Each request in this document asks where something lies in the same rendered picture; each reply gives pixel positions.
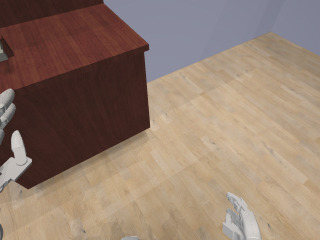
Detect counter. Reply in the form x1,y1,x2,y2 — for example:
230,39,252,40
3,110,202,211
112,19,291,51
0,0,151,189

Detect right robot hand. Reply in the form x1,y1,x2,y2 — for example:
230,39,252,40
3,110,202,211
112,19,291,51
222,192,262,240

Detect left robot hand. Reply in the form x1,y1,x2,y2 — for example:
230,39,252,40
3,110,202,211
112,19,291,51
0,88,32,193

